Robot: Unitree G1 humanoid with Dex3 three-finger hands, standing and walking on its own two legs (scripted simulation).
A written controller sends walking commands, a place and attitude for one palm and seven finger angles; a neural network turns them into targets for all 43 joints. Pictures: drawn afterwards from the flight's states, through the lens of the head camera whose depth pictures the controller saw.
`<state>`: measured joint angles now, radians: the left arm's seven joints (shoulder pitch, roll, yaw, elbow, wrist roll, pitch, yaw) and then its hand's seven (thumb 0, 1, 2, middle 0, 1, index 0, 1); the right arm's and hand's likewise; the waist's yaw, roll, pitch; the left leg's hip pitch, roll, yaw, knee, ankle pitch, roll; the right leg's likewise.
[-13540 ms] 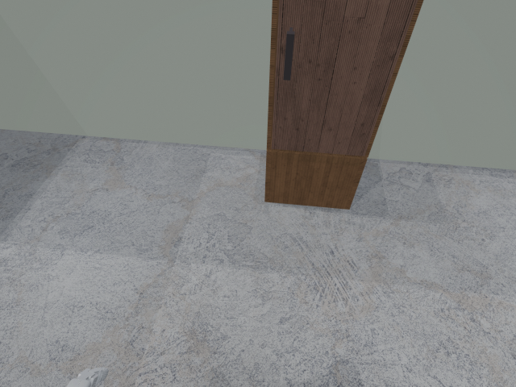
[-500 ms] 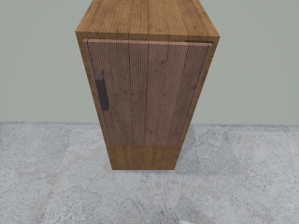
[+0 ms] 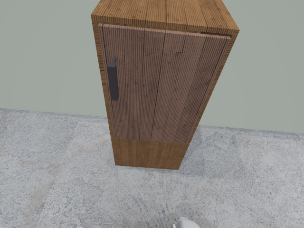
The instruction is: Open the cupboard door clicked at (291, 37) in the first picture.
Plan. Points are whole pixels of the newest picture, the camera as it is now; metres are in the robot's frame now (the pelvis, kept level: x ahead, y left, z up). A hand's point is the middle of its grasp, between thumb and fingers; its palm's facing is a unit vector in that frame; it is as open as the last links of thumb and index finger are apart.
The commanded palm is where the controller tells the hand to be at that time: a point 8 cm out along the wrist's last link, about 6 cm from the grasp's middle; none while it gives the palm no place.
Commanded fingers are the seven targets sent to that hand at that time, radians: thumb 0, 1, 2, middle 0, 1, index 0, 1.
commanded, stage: come to a stop and stand still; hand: left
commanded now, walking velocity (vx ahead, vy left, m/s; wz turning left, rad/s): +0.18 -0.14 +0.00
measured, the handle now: (114, 79) +0.57 +0.16 +0.06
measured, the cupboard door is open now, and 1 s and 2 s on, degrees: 0 0 0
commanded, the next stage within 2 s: look again from close up in 0.90 s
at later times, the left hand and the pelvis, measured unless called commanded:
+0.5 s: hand out of the picture +0.01 +0.14 -0.15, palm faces +0.00 -0.98 -0.20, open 7.3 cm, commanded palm none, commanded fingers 0.00 0.90 0.90 -0.20 -0.30 -0.20 -0.30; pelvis +0.01 -0.03 +0.02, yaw -1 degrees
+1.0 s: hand out of the picture -0.01 +0.10 -0.15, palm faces +0.04 -0.99 -0.14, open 7.4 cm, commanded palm none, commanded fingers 0.00 0.90 0.90 -0.20 -0.30 -0.20 -0.30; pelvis +0.01 -0.05 +0.03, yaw -1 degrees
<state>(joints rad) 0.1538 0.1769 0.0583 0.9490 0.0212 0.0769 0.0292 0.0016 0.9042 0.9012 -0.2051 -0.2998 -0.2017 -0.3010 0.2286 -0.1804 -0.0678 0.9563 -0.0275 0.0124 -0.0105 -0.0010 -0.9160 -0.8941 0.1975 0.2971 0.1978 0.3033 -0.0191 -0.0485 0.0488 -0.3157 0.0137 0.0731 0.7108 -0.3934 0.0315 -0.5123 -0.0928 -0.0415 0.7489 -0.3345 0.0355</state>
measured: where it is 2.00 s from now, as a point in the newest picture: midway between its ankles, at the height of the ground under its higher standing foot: outside the picture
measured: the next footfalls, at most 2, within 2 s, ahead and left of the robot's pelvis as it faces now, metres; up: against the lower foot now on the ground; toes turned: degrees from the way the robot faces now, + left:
right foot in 0.40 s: +0.03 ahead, -0.14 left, +0.00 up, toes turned -3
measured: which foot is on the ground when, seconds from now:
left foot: down 0.00-1.00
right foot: up 0.00-0.38, down 0.40-1.00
